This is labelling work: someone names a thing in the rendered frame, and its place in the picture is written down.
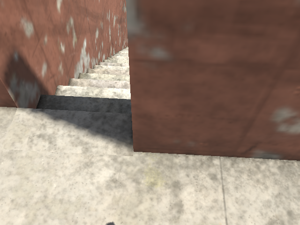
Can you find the stairs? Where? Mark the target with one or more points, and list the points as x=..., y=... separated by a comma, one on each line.
x=105, y=88

